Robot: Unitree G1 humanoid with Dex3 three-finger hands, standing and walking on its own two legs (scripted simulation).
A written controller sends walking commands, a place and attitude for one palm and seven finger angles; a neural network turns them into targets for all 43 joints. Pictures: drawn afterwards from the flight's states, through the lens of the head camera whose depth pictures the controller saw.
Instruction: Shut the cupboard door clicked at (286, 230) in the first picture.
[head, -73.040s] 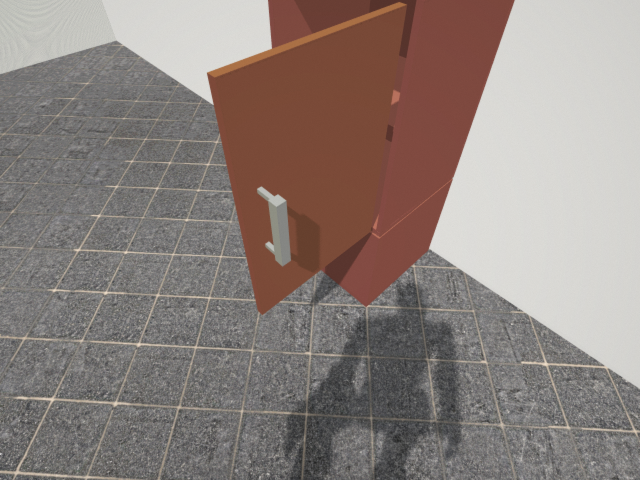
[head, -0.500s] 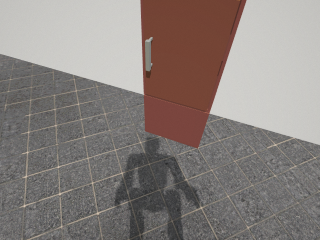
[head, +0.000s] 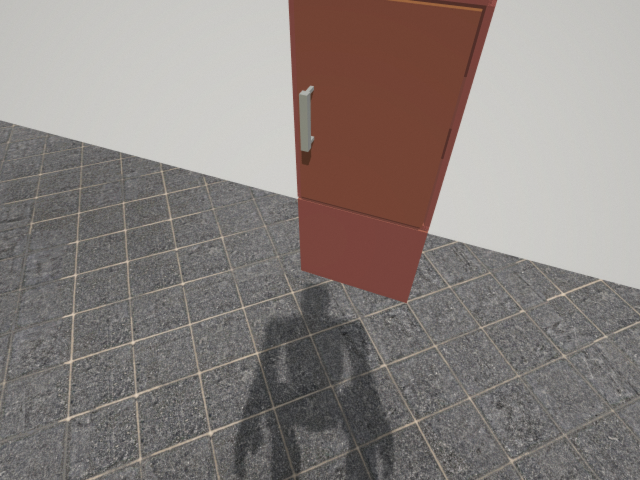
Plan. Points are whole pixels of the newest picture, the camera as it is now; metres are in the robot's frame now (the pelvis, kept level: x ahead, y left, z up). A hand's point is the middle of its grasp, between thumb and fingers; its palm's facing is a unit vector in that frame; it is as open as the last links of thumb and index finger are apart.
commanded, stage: let the arm hang, fingers relaxed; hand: left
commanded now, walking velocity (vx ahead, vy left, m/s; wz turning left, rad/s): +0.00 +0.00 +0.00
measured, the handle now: (308, 119) +0.98 +0.08 -0.05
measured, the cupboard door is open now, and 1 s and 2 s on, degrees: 0 0 0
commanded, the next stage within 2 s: look to check the result in 0.30 s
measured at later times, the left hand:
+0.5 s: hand out of the picture -0.02 +0.17 -0.18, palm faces +0.01 -0.98 -0.20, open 7.4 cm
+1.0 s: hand out of the picture +0.06 +0.19 -0.17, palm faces -0.01 -0.97 -0.25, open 7.4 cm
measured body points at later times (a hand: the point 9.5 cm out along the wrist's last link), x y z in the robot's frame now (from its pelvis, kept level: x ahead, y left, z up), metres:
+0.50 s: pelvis +0.01 +0.00 +0.00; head +0.01 -0.01 +0.45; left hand -0.02 +0.22 -0.16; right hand -0.02 -0.23 -0.16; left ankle +0.04 +0.08 -0.74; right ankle +0.01 -0.13 -0.74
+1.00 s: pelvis +0.03 -0.01 +0.00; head +0.04 -0.02 +0.45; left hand +0.07 +0.24 -0.15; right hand +0.07 -0.27 -0.15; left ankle +0.04 +0.08 -0.74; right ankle +0.01 -0.13 -0.74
